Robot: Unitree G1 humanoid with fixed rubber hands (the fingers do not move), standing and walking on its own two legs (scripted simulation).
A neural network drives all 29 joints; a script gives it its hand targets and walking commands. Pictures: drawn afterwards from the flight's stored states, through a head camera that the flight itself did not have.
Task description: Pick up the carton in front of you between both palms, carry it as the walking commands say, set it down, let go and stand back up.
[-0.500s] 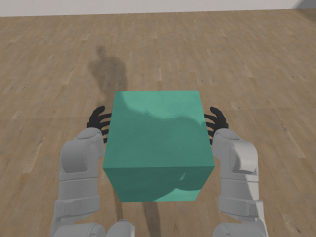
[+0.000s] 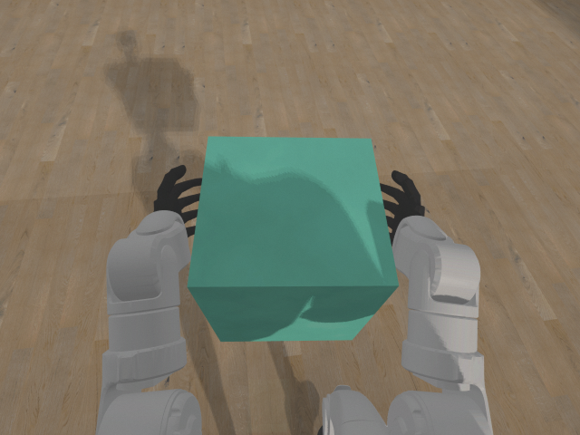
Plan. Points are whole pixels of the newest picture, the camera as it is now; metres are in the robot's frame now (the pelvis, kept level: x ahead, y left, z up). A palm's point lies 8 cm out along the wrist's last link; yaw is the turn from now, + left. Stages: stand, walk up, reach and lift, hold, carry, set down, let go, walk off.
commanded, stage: carry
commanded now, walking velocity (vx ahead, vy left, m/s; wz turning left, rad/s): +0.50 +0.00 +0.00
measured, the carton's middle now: (288, 250) +0.35 -0.01 +0.03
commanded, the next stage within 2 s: none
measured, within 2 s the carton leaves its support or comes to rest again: neither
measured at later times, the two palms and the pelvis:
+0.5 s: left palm (207, 100) +0.60 +0.12 +0.10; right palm (378, 102) +0.62 -0.18 +0.09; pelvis +0.34 -0.05 +0.00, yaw +3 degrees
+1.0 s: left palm (197, 17) +0.92 +0.17 +0.08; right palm (331, 22) +0.91 -0.13 +0.08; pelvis +0.66 +0.03 +0.00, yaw -1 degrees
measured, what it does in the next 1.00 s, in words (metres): walks ahead: right foot, then left foot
